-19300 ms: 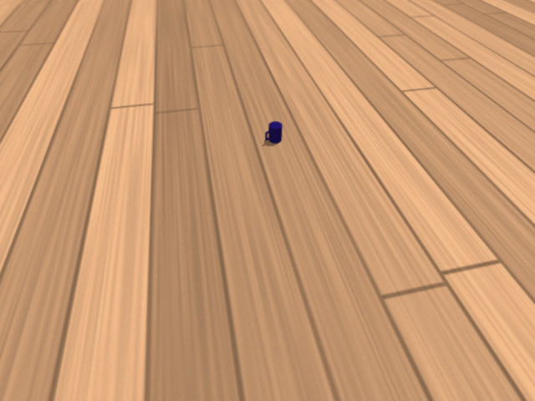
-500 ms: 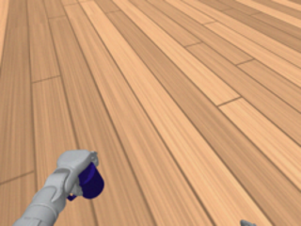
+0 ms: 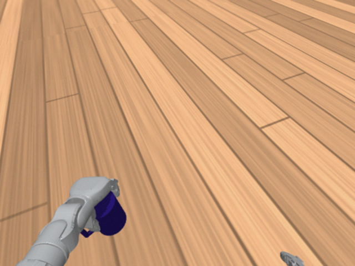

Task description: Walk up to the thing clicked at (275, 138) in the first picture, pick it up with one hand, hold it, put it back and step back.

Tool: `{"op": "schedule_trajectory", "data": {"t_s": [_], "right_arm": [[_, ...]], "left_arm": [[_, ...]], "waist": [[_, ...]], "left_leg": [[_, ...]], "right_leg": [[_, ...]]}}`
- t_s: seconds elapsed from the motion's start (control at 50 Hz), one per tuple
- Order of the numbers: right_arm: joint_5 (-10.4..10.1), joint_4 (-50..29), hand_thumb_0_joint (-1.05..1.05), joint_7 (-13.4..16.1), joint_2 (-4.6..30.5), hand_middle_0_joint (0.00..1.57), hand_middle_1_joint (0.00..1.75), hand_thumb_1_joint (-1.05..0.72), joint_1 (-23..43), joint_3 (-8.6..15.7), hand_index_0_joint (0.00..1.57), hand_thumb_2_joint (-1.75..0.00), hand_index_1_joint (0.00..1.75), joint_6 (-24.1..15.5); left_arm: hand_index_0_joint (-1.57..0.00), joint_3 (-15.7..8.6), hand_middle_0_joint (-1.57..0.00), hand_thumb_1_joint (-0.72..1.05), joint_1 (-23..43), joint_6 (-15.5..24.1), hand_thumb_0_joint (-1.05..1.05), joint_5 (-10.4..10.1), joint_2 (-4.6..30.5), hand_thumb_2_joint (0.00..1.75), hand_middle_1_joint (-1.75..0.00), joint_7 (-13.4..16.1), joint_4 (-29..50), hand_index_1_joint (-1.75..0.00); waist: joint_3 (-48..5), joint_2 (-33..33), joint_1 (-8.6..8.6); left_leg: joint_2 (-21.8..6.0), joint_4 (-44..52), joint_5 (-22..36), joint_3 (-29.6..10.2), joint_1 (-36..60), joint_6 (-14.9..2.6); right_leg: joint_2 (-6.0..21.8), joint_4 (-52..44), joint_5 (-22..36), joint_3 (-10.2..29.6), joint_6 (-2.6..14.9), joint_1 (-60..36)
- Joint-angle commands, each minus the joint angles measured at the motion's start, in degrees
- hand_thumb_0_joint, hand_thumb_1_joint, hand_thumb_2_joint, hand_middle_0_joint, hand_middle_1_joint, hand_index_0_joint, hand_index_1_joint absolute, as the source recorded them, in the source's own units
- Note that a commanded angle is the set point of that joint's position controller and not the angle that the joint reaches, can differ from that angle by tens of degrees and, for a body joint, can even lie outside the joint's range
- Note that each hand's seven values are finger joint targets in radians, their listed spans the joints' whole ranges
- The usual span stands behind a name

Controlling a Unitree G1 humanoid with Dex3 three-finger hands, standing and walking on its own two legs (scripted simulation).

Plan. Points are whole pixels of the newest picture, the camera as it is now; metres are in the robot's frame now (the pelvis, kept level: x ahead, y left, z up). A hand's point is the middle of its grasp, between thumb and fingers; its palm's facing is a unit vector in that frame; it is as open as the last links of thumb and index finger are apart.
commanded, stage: hold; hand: left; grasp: from above
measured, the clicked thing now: (100, 217) +0.29 +0.22 -0.10
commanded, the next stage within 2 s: crouch in 0.88 s
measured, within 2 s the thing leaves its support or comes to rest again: neither
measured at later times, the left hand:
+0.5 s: hand (93, 207) +0.28 +0.22 -0.03, palm faces -0.47 -0.04 -0.88, open 10.5 cm
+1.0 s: hand (92, 207) +0.29 +0.23 -0.03, palm faces -0.47 -0.04 -0.88, open 10.5 cm
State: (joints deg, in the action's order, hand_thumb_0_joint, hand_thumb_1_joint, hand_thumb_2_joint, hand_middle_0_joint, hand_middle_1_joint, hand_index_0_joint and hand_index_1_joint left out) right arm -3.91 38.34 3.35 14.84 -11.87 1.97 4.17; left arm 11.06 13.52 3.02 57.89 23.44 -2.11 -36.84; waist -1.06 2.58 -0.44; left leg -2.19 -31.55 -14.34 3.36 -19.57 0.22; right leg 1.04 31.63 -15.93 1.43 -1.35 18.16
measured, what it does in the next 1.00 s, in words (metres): stands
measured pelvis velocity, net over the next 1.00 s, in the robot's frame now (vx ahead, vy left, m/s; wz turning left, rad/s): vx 0.00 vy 0.00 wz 0.00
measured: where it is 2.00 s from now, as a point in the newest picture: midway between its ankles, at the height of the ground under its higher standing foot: outside the picture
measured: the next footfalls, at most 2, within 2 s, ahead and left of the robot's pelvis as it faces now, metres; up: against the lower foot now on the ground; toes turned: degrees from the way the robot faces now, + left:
none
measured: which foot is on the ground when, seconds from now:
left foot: down 0.00-1.00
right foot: down 0.00-1.00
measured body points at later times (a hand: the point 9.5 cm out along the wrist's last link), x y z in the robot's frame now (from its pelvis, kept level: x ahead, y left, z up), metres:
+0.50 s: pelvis +0.00 +0.00 +0.00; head +0.00 -0.02 +0.45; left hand +0.30 +0.22 +0.02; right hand +0.15 -0.25 -0.11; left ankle +0.02 +0.12 -0.73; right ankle +0.01 -0.14 -0.73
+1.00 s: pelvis +0.00 +0.00 +0.01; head +0.01 -0.02 +0.46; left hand +0.31 +0.23 +0.02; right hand +0.14 -0.25 -0.11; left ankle +0.02 +0.12 -0.73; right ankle +0.01 -0.14 -0.73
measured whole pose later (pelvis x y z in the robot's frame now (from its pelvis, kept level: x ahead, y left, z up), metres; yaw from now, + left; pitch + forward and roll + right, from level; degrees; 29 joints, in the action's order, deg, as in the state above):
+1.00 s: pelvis +0.00 +0.00 +0.01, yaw +0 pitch +1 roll +0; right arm -4.3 38.3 4.2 14.7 -10.9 1.4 5.5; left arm 11.4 13.2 3.4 57.2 24.2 -3.9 -34.8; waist 0.3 2.7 0.2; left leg -1.7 -27.1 -12.1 3.4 -15.6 0.0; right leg 1.3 27.4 -13.8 1.5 -1.5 14.3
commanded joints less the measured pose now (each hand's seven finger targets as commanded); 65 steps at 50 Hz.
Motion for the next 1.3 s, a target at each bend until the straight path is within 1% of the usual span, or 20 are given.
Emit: {"op": "schedule_trajectory", "data": {"t_s": [0.0, 0.24, 0.32, 0.36, 0.4, 0.42, 0.46, 0.68, 0.7, 0.78, 0.84, 0.94, 0.96, 0.98, 1.02, 1.08, 1.12, 1.2, 1.24, 1.28], "right_arm": [[0.21, -7.46, 0.00, 0.73, 7.40, 0.20, 0.30, -0.90, 3.96, 2.73, 0.20, -0.90, 0.30, -2.11], [-0.04, -8.12, 0.00, 1.04, 7.01, 0.20, 0.30, -0.91, 5.79, 2.24, 0.20, -0.90, 0.30, -1.95], [-0.08, -8.29, 0.00, 1.13, 7.12, 0.20, 0.30, -0.90, 5.80, 2.06, 0.20, -0.90, 0.30, -1.79], [-0.12, -8.36, 0.00, 1.21, 6.81, 0.20, 0.30, -0.90, 6.35, 1.88, 0.20, -0.90, 0.30, -1.77], [-0.26, -8.55, 0.00, 1.31, 6.99, 0.20, 0.30, -0.90, 6.42, 1.91, 0.20, -0.90, 0.30, -1.66], [-0.25, -8.60, 0.00, 1.32, 6.89, 0.20, 0.30, -0.90, 6.29, 1.89, 0.20, -0.90, 0.30, -1.69], [-0.17, -8.59, 0.00, 1.38, 6.90, 0.20, 0.30, -0.90, 6.41, 1.84, 0.20, -0.90, 0.30, -1.67], [0.02, -7.77, 0.00, 1.46, 6.90, 0.20, 0.30, -0.90, 5.91, 2.02, 0.20, -0.90, 0.30, -1.42], [-0.01, -7.57, 0.00, 1.46, 7.17, 0.20, 0.30, -0.90, 5.83, 2.12, 0.20, -0.90, 0.30, -1.34], [0.09, -7.55, 0.00, 1.36, 7.16, 0.20, 0.30, -0.90, 5.55, 2.08, 0.20, -0.90, 0.30, -1.21], [-0.05, -8.04, 0.00, 1.31, 6.90, 0.20, 0.30, -0.90, 5.91, 2.18, 0.20, -0.90, 0.30, -1.10], [-0.02, -7.86, 0.00, 1.40, 6.90, 0.20, 0.30, -0.91, 6.12, 2.15, 0.20, -0.90, 0.30, -0.84], [0.08, -7.92, 0.00, 1.36, 7.04, 0.20, 0.30, -0.93, 6.10, 2.13, 0.20, -0.92, 0.30, -0.85], [0.07, -7.96, 0.00, 1.33, 6.80, 0.20, 0.30, -0.89, 6.16, 2.14, 0.20, -0.90, 0.30, -0.89], [0.00, -8.02, 0.00, 1.33, 6.87, 0.20, 0.30, -0.89, 5.97, 2.12, 0.20, -0.90, 0.30, -0.70], [0.06, -7.91, 0.00, 1.25, 7.06, 0.20, 0.30, -0.89, 5.63, 2.06, 0.20, -0.90, 0.30, -0.32], [0.13, -7.85, 0.00, 1.14, 7.09, 0.20, 0.30, -0.89, 5.12, 2.24, 0.20, -0.90, 0.30, -0.07], [0.93, -6.50, 0.00, 0.70, 7.10, 0.20, 0.30, -0.89, 3.72, 2.45, 0.20, -0.90, 0.30, 0.47], [1.43, -5.83, 0.00, 0.33, 7.46, 0.20, 0.30, -0.89, 2.64, 2.87, 0.20, -0.90, 0.30, 0.77], [2.20, -4.48, 0.00, -0.17, 7.83, 0.20, 0.30, -0.90, 1.37, 3.27, 0.20, -0.90, 0.30, 0.76]], "left_arm": [[-1.05, -7.07, -1.08, 0.65, 20.45, 0.30, 0.00, -0.29, 13.30, 0.91, -0.60, 2.45, 13.95, -0.63], [-1.07, -6.41, -1.10, 0.67, 19.69, -0.38, 0.00, -1.17, 12.73, 0.91, -0.60, 0.96, 15.25, -0.64], [-1.06, -7.71, -1.09, 0.65, 19.07, -0.16, 0.00, -1.24, 13.98, 0.90, -0.58, 0.37, 15.59, -0.62], [-1.07, -6.05, -1.09, 0.68, 19.57, -0.02, 0.00, -1.15, 12.85, 0.88, -0.61, -0.12, 15.78, -0.64], [-1.07, -6.64, -1.10, 0.66, 17.67, -0.09, 0.00, -1.47, 12.84, 0.91, -0.60, -0.28, 14.34, -0.64], [-1.06, -6.16, -1.08, 0.67, 19.70, 0.14, 0.00, -1.64, 12.76, 0.91, -0.63, -0.34, 16.29, -0.66], [-1.06, -7.05, -1.08, 0.67, 18.73, 0.21, 0.00, -1.44, 13.53, 0.91, -0.63, -0.26, 15.21, -0.66], [-1.08, -6.81, -1.11, 0.67, 20.56, 0.69, 0.00, -1.10, 13.23, 0.95, -0.62, 1.06, 14.34, -0.66], [-1.08, -7.82, -1.12, 0.67, 20.17, 0.63, 0.00, -0.91, 14.24, 0.97, -0.62, 1.34, 14.06, -0.66], [-1.09, -6.59, -1.12, 0.69, 21.86, 0.51, 0.00, -1.03, 13.41, 0.97, -0.64, 1.34, 14.20, -0.68], [-1.08, -6.29, -1.11, 0.67, 19.34, 0.61, 0.00, -1.28, 12.55, 0.98, -0.63, 1.10, 14.15, -0.67], [-1.08, -7.24, -1.12, 0.67, 19.16, 0.60, 0.00, -1.29, 13.56, 0.97, -0.62, 0.96, 13.95, -0.66], [-1.10, -6.21, -1.08, 0.71, 19.49, 0.60, 0.00, -1.41, 12.62, 0.89, -0.70, 1.00, 14.28, -0.69], [-1.02, -6.19, -1.00, 0.63, 19.12, 0.69, 0.00, -1.33, 12.54, 0.83, -0.70, 1.00, 14.83, -0.69], [-1.02, -7.34, -1.03, 0.63, 17.21, 0.67, 0.00, -0.65, 13.22, 0.89, -0.68, 1.40, 12.98, -0.69], [-1.03, -6.12, -1.04, 0.66, 17.03, 1.23, 0.00, -0.29, 11.83, 0.89, -0.69, 2.10, 10.95, -0.70], [-1.03, -6.45, -1.05, 0.64, 16.47, 1.98, 0.00, 0.18, 11.57, 0.91, -0.67, 3.14, 9.93, -0.69], [-1.03, -6.29, -1.05, 0.65, 19.99, 3.85, 0.00, 1.99, 11.02, 0.93, -0.69, 7.21, 4.86, -0.71], [-1.05, -6.29, -1.06, 0.67, 18.84, 4.22, 0.00, 3.22, 10.20, 0.92, -0.69, 9.62, 0.62, -0.71], [-1.06, -5.81, -1.06, 0.68, 24.76, 4.75, 0.00, 4.64, 10.47, 0.92, -0.71, 12.37, -1.11, -0.72]], "waist": [[-15.86, 0.55, 0.68], [-14.14, -1.85, 0.52], [-13.61, -0.86, 1.00], [-13.25, -0.55, 0.76], [-12.36, -2.12, 0.86], [-13.44, -1.30, 0.76], [-12.82, -0.63, 1.01], [-14.56, -1.03, 0.74], [-14.96, -0.66, 1.07], [-14.16, -0.45, 0.32], [-14.41, -0.04, 0.92], [-13.91, -1.01, 1.08], [-13.97, -1.65, 0.56], [-14.10, -1.08, 1.03], [-13.01, -1.18, 1.19], [-10.93, -2.43, -0.10], [-10.89, -2.83, 0.02], [-11.33, -2.94, -1.11], [-12.22, -3.63, -1.62], [-15.17, -2.19, -2.74]], "left_leg": [[2.39, 4.29, 11.57, -0.74, 11.34, -0.82], [2.87, 5.51, 10.77, -0.31, 12.26, -1.49], [2.71, 6.47, 9.13, -0.37, 12.28, -1.26], [2.47, 6.99, 8.92, -0.56, 12.35, -1.21], [2.57, 6.99, 9.37, -0.64, 12.26, -1.37], [2.59, 7.05, 9.54, -0.61, 12.38, -1.32], [2.55, 7.29, 9.22, -0.62, 12.41, -1.13], [2.49, 6.92, 12.10, -0.84, 13.74, -1.02], [2.61, 6.88, 12.42, -0.70, 13.77, -1.02], [2.47, 7.18, 11.26, -0.75, 13.60, -1.03], [2.48, 7.42, 11.36, -0.70, 13.73, -1.06], [2.61, 7.23, 12.05, -0.73, 13.82, -1.13], [2.48, 7.17, 11.95, -0.94, 13.91, -1.08], [2.56, 7.25, 12.18, -0.91, 13.79, -1.01], [2.74, 7.21, 11.96, -0.68, 12.97, -1.09], [2.57, 7.15, 10.54, -0.89, 11.92, -1.09], [2.70, 6.46, 9.61, -0.95, 11.01, -1.16], [2.95, 3.35, 9.13, -1.03, 8.07, -0.93], [2.97, 0.37, 8.54, -1.04, 5.94, -0.94], [2.71, -3.88, 8.78, -1.33, 3.41, -0.57]], "right_leg": [[-2.83, -4.95, 10.44, -0.85, 1.81, -1.79], [-2.13, -7.45, 10.83, -0.35, 1.07, -3.11], [-2.31, -7.92, 8.42, -0.49, 1.51, -3.32], [-2.54, -7.86, 8.15, -0.80, 1.70, -3.26], [-2.38, -8.15, 8.52, -0.74, 1.53, -3.45], [-2.41, -7.98, 8.82, -0.72, 1.57, -3.60], [-2.51, -8.12, 8.05, -0.83, 1.75, -3.43], [-2.51, -7.77, 10.81, -1.13, 1.72, -4.01], [-2.45, -7.77, 11.14, -1.03, 1.71, -4.30], [-2.41, -8.22, 10.22, -0.98, 1.72, -3.78], [-2.34, -8.24, 10.16, -1.10, 1.87, -4.07], [-2.21, -8.50, 10.79, -1.11, 1.67, -4.56], [-2.32, -8.34, 10.75, -1.14, 1.67, -4.35], [-2.30, -8.32, 10.83, -1.26, 1.72, -4.58], [-2.17, -8.39, 10.76, -1.16, 1.75, -4.21], [-2.33, -8.10, 9.60, -1.19, 1.80, -2.35], [-2.15, -7.81, 8.61, -1.16, 1.73, -1.50], [-1.87, -4.92, 8.42, -1.03, 1.72, 2.35], [-1.81, -2.55, 8.10, -1.11, 1.68, 5.11], [-1.91, 1.35, 8.40, -1.43, 1.78, 9.13]]}}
